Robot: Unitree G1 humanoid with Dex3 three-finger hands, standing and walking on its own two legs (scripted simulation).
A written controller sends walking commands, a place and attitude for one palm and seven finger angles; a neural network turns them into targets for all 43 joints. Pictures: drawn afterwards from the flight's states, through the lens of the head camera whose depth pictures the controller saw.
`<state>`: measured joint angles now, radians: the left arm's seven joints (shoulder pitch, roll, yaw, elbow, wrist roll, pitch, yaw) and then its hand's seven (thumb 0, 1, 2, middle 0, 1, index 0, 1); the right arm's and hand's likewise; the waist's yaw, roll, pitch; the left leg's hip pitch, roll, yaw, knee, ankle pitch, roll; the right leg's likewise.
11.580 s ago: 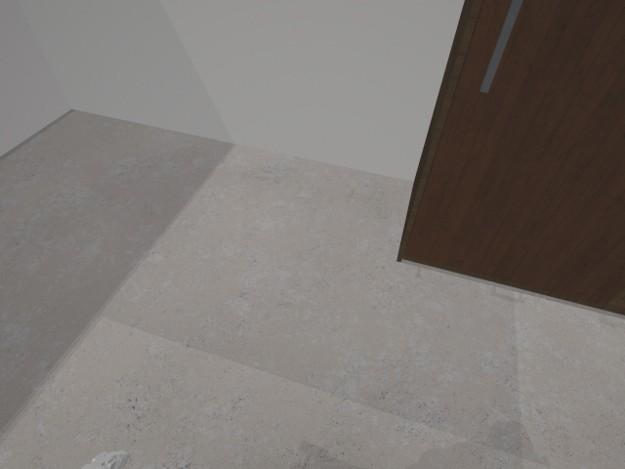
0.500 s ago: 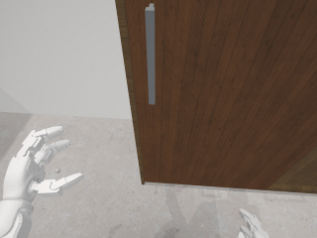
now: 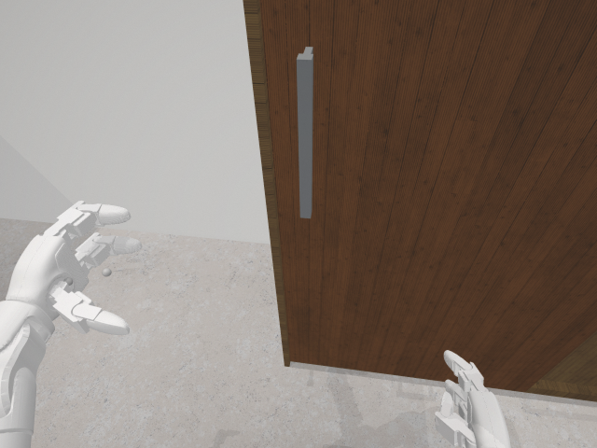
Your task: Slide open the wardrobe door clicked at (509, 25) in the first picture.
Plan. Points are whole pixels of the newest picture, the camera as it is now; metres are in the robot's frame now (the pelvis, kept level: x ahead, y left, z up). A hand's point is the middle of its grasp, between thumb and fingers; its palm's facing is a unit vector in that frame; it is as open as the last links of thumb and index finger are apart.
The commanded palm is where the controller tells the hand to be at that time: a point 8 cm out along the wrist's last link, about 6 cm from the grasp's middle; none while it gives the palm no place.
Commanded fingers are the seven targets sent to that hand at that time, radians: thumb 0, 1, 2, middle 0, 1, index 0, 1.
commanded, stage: raise the hand with hooked fingers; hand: left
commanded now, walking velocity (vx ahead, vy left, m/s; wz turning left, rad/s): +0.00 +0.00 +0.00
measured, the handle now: (307, 143) +0.52 +0.05 +0.16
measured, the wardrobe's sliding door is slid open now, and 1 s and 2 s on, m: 0.00 0.00 0.00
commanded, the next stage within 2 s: move the hooked fingers beside the handle in 0.68 s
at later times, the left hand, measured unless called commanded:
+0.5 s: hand (100, 236) +0.27 +0.25 +0.19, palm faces +0.04 -1.00 -0.06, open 14.0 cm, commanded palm +0.24 +0.30 +0.19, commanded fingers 0.00 -0.50 0.30 -0.30 -1.20 -0.30 -1.20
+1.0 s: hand (121, 237) +0.29 +0.24 +0.18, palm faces +0.02 -1.00 -0.05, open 14.0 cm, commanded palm +0.26 +0.28 +0.19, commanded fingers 0.00 -0.50 0.30 -0.30 -1.20 -0.30 -1.20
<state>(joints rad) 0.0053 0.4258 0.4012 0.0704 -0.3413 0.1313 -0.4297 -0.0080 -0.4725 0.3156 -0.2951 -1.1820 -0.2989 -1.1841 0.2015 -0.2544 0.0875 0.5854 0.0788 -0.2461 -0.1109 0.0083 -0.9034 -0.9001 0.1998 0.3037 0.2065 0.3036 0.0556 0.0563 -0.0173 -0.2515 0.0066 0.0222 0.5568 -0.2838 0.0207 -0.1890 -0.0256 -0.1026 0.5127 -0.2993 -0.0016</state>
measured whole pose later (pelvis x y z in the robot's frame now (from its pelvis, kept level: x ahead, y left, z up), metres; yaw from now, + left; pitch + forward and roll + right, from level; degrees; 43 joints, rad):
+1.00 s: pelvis -0.01 -0.01 +0.00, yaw +0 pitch -3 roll +0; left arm -0.18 0.43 0.40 0.18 -0.32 0.18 -0.43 -0.01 -0.51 0.30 -0.30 -1.20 -0.30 -1.20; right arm 0.22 -0.28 0.08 0.61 0.10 -0.22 -0.12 0.01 -0.90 -0.90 0.20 0.30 0.21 0.30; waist 0.05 0.06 0.00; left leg -0.20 0.01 0.02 0.49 -0.24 0.00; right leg -0.15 -0.02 -0.11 0.47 -0.27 -0.02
